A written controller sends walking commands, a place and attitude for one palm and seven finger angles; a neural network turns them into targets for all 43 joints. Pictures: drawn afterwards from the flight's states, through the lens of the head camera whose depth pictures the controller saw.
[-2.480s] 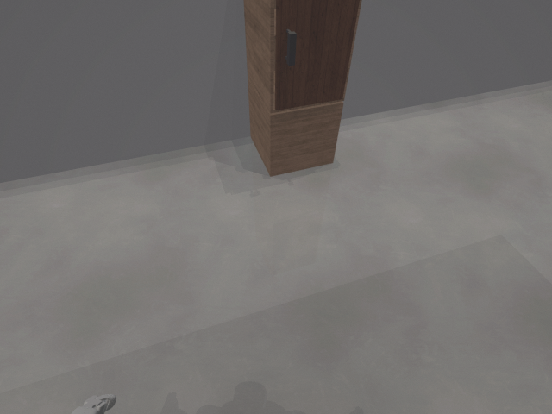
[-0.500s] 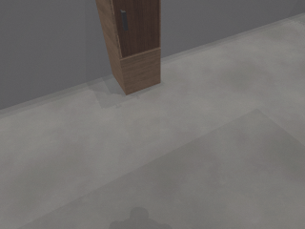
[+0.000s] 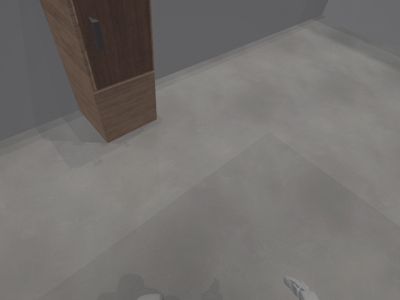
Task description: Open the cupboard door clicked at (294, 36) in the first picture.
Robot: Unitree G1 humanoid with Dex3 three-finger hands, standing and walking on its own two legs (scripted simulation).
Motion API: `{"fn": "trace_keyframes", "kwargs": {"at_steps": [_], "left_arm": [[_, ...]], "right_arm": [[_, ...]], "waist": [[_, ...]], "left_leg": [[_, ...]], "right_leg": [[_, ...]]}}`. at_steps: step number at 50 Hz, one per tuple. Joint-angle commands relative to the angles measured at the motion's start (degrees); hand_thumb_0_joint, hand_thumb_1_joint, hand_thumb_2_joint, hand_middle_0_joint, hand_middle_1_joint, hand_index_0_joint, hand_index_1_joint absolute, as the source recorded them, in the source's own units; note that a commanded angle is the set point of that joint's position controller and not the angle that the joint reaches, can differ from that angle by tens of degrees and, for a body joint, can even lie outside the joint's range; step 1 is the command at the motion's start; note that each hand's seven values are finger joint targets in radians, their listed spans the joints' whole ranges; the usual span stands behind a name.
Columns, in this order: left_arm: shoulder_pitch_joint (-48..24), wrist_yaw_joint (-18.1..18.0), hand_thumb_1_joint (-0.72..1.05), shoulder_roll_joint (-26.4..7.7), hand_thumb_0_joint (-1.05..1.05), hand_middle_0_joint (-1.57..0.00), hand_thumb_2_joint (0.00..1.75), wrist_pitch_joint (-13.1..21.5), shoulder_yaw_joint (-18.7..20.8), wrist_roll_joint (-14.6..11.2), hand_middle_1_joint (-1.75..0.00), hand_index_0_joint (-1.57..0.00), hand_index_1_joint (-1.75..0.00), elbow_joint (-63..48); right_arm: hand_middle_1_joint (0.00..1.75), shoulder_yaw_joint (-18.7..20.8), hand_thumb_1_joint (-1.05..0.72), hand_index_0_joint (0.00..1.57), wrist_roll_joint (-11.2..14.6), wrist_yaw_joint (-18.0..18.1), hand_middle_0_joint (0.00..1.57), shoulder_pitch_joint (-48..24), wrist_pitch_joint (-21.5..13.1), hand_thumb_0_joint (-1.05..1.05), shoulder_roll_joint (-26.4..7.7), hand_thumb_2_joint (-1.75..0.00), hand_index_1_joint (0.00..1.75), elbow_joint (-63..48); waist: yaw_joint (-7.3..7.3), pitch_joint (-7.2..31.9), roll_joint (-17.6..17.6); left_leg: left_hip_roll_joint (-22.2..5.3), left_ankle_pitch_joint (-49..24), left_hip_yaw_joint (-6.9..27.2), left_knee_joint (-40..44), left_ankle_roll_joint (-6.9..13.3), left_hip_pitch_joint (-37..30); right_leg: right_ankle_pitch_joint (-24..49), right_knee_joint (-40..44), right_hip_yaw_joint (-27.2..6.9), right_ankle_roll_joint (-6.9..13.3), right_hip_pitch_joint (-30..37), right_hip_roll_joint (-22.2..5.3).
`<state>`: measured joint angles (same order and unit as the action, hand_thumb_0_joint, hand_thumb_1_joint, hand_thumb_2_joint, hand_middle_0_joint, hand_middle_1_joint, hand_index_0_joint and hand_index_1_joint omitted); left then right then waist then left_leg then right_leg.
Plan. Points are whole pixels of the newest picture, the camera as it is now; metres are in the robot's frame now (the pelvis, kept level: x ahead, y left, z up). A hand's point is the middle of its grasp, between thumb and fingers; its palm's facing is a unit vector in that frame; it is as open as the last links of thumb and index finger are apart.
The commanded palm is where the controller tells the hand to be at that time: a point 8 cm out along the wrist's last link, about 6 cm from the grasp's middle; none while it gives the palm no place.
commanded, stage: walk to a spot facing it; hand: left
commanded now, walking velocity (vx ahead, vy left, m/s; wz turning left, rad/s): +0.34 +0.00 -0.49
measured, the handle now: (95, 33) +1.07 +0.57 -0.04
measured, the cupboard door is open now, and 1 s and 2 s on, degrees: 0 0 0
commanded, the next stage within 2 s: turn to face it in 1.52 s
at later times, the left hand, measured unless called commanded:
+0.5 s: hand (162, 213) +0.35 +0.13 -0.16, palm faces -0.33 -0.94 -0.09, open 7.4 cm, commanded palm none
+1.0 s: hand (162, 185) +0.44 +0.15 -0.16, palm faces -0.29 -0.94 -0.19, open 7.3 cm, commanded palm none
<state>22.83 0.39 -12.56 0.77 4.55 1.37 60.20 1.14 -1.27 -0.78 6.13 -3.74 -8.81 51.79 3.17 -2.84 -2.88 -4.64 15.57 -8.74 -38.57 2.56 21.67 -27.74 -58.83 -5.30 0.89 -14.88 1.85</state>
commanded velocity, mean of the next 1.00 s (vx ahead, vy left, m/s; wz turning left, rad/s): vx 0.36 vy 0.00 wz -0.32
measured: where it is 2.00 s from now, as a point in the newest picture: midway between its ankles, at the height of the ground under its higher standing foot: (238, 208)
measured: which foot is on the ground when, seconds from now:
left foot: down 0.00-0.56, up 0.58-1.00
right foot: up 0.00-0.56, down 0.58-1.00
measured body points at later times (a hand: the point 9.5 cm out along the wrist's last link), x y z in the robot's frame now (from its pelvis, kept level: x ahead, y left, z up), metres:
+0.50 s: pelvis +0.19 +0.02 +0.01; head +0.23 +0.03 +0.46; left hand +0.37 +0.18 -0.15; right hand -0.01 -0.12 -0.12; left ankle +0.06 +0.09 -0.72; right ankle +0.28 -0.11 -0.69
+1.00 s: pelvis +0.41 -0.03 +0.01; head +0.44 -0.03 +0.46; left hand +0.45 +0.20 -0.14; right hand +0.42 -0.30 -0.13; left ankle +0.56 +0.06 -0.70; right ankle +0.29 -0.08 -0.72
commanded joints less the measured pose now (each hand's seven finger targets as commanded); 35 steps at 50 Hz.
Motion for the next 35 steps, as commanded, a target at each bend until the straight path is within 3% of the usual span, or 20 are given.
{"fn": "trace_keyframes", "kwargs": {"at_steps": [1, 3, 5, 7, 13, 20, 22, 24, 25, 26, 27, 28, 29, 30, 31, 32, 33, 35], "left_arm": [[-3.5, 1.6, 0.90, -3.2, 0.00, -0.20, 0.90, 0.7, 1.2, 0.7, -0.30, -0.20, -0.30, -6.0], [-1.4, 1.8, 0.90, -0.8, 0.00, -0.20, 0.90, -0.7, 1.0, 0.9, -0.30, -0.20, -0.30, -5.3], [-2.0, 1.8, 0.90, -0.5, 0.00, -0.20, 0.90, -1.6, 1.1, 0.8, -0.30, -0.20, -0.30, -5.6], [-3.6, 1.8, 0.90, -0.3, 0.00, -0.20, 0.90, -2.0, 1.2, 1.0, -0.30, -0.20, -0.30, -6.0], [-12.7, 2.0, 0.90, 0.1, 0.00, -0.20, 0.90, -2.2, 0.5, 0.8, -0.30, -0.20, -0.30, -8.5], [-23.9, 2.2, 0.90, 1.8, 0.00, -0.20, 0.90, -1.1, -1.1, 0.4, -0.30, -0.20, -0.30, -10.6], [-23.7, 1.9, 0.90, 2.0, 0.00, -0.20, 0.90, -0.8, -1.3, 0.3, -0.30, -0.20, -0.30, -10.5], [-19.6, 1.5, 0.90, 1.3, 0.00, -0.20, 0.90, -0.3, -1.1, 0.4, -0.30, -0.20, -0.30, -9.2], [-16.1, 1.3, 0.90, 0.6, 0.00, -0.20, 0.90, 0.0, -0.9, 0.5, -0.30, -0.20, -0.30, -8.2], [-11.6, 1.0, 0.90, -0.7, 0.00, -0.20, 0.90, 0.4, -0.5, 0.6, -0.30, -0.20, -0.30, -6.8], [-4.6, 0.9, 0.90, -2.4, 0.00, -0.20, 0.90, 1.1, 0.3, 0.8, -0.30, -0.20, -0.30, -4.7], [2.7, 0.4, 0.90, -7.1, 0.00, -0.20, 0.90, 1.6, 1.5, 0.9, -0.30, -0.20, -0.30, -2.8], [7.1, -0.4, 0.90, -11.7, 0.00, -0.20, 0.90, 1.9, 2.6, 0.0, -0.30, -0.20, -0.30, -1.7], [5.2, -0.9, 0.90, -13.1, 0.00, -0.20, 0.90, 1.5, 2.8, -1.3, -0.30, -0.20, -0.30, -2.1], [1.2, -1.3, 0.90, -10.2, 0.00, -0.20, 0.90, 1.3, 2.3, -1.4, -0.30, -0.20, -0.30, -2.7], [-2.8, -1.3, 0.90, -7.9, 0.00, -0.20, 0.90, 1.8, 1.5, -1.2, -0.30, -0.20, -0.30, -3.5], [-5.0, -1.3, 0.90, -5.0, 0.00, -0.20, 0.90, 2.4, 0.5, -1.1, -0.30, -0.20, -0.30, -3.4], [-5.8, -1.5, 0.90, -1.4, 0.00, -0.20, 0.90, 3.4, -0.4, -0.3, -0.30, -0.20, -0.30, -3.1]], "right_arm": [[0.30, 2.4, -0.90, 0.20, 0.0, 1.8, 0.20, 8.5, -0.9, 0.00, -8.3, -0.90, 0.30, 0.7], [0.30, 2.2, -0.90, 0.20, 0.0, 2.0, 0.20, 9.5, -1.7, 0.00, -6.8, -0.90, 0.30, 1.7], [0.30, 2.1, -0.90, 0.20, 0.3, 2.3, 0.20, 11.3, -2.0, 0.00, -6.4, -0.90, 0.30, 2.7], [0.30, 2.2, -0.90, 0.20, 0.4, 2.4, 0.20, 13.8, -2.3, 0.00, -5.3, -0.90, 0.30, 3.7], [0.30, 1.9, -0.90, 0.20, 0.3, 2.8, 0.20, 21.3, -2.6, 0.00, -6.1, -0.90, 0.30, 7.1], [0.30, 1.3, -0.90, 0.20, -0.5, 3.0, 0.20, 29.5, -1.7, 0.00, -5.7, -0.90, 0.30, 11.3], [0.30, 1.2, -0.90, 0.20, -0.5, 3.0, 0.20, 30.2, -1.3, 0.00, -6.0, -0.90, 0.30, 11.9], [0.30, 1.6, -0.90, 0.20, -0.3, 3.0, 0.20, 29.3, -1.0, 0.00, -7.3, -0.90, 0.30, 12.0], [0.30, 1.7, -0.90, 0.20, -0.1, 3.0, 0.20, 28.4, -0.9, 0.00, -7.9, -0.90, 0.30, 11.6], [0.30, 1.8, -0.90, 0.20, 0.1, 2.9, 0.20, 27.5, -0.8, 0.00, -8.4, -0.90, 0.30, 11.2], [0.30, 1.9, -0.90, 0.20, 0.3, 2.6, 0.20, 25.1, -0.7, 0.00, -8.9, -0.90, 0.30, 10.2], [0.30, 1.8, -0.90, 0.20, 1.2, 1.9, 0.20, 24.2, -0.7, 0.00, -7.2, -0.90, 0.30, 9.0], [0.30, 1.5, -0.90, 0.20, 1.8, 2.0, 0.20, 23.7, -1.1, 0.00, -3.5, -0.90, 0.30, 6.9], [0.30, 2.1, -0.90, 0.20, 1.5, 2.2, 0.20, 18.5, -0.8, 0.00, -4.8, -0.90, 0.30, 5.4], [0.30, 2.5, -0.90, 0.20, 1.1, 2.0, 0.20, 15.6, -0.4, 0.00, -4.3, -0.90, 0.30, 4.8], [0.30, 2.2, -0.90, 0.20, 0.7, 1.8, 0.20, 16.7, 0.0, 0.00, -2.7, -0.90, 0.30, 5.2], [0.30, 2.2, -0.90, 0.20, 0.3, 1.8, 0.20, 17.2, 0.7, 0.00, -2.5, -0.90, 0.30, 6.4], [0.30, 2.2, -0.90, 0.20, -0.2, 1.7, 0.20, 19.2, 1.9, 0.00, -0.6, -0.90, 0.30, 7.2]], "waist": [[-2.91, -2.5, 10.0], [-1.19, -2.1, 10.6], [-1.07, -1.6, 10.5], [-1.19, -2.0, 8.7], [-3.43, -3.9, 6.3], [-7.58, -6.4, 8.8], [-6.80, -5.9, 9.3], [-4.98, -3.0, 11.9], [-3.39, -0.7, 13.2], [-1.28, 2.0, 12.6], [2.53, 5.5, 12.1], [5.68, 10.9, 5.1], [5.13, 16.7, -4.8], [4.61, 13.9, -0.1], [2.60, 5.2, 5.3], [-0.34, 2.8, 3.6], [-2.41, 0.0, 5.1], [-5.11, -3.5, 3.2]], "left_leg": [[-17.8, 10.9, 20.2, 28.6, 1.0, -8.1], [-14.5, 0.5, 10.8, 28.2, -1.0, -6.6], [-13.4, -2.7, 6.2, 28.6, -1.0, -7.8], [-12.8, -8.4, 3.8, 28.8, -2.6, -10.4], [-14.0, -20.6, 1.1, 27.7, -0.8, -20.4], [-14.0, -36.8, -4.7, 25.0, 1.1, -28.2], [-14.3, -48.0, -7.0, 21.8, 1.2, -29.4], [-14.7, -61.3, -9.2, 15.2, 1.0, -30.3], [-14.7, -66.4, -9.9, 10.7, 0.6, -30.4], [-14.5, -66.6, -10.0, 3.8, 0.1, -27.9], [-13.6, -59.7, -11.2, -6.0, -0.9, -21.3], [-11.1, -37.3, -11.0, -21.4, -2.4, -6.7], [-0.3, 15.3, -7.1, -40.8, -5.6, 11.4], [-0.6, 16.4, 2.7, -47.1, -3.9, 15.9], [-3.1, 9.7, 5.8, -46.6, -3.2, 16.8], [-5.2, 5.0, 7.0, -43.3, -3.7, 16.4], [-6.4, 2.7, 7.2, -39.7, -4.1, 12.9], [-6.3, 1.4, 6.5, -34.2, -4.4, 8.4]], "right_leg": [[9.7, -16.2, 3.1, 0.2, -20.2, -7.2], [14.6, -15.2, 3.8, -0.8, -18.9, -7.0], [18.2, -15.2, 3.9, -1.2, -20.6, -7.2], [21.6, -14.6, 3.9, -1.6, -24.0, -7.3], [23.1, -6.6, 6.1, -2.1, -31.8, -8.0], [18.4, 12.5, 13.7, 0.5, -27.3, -5.6], [15.1, 16.4, 16.0, 2.1, -23.4, -3.3], [11.9, 19.0, 18.3, 4.0, -16.8, -0.3], [11.3, 20.2, 18.8, 5.0, -12.7, 0.9], [11.6, 22.8, 18.9, 5.8, -5.2, 1.7], [16.0, 26.9, 18.0, 6.7, 6.5, 1.2], [19.8, 28.8, 6.2, 10.6, 23.0, -8.3], [31.4, 34.0, -23.5, 19.0, 34.6, -25.2], [31.7, 40.0, -25.5, 21.0, 30.8, -26.9], [27.2, 42.2, -19.4, 18.5, 21.5, -25.1], [26.6, 43.1, -14.0, 14.1, 14.9, -22.4], [26.4, 44.9, -9.0, 11.1, 7.1, -20.1], [28.1, 46.8, -3.4, 10.4, -2.7, -16.6]]}}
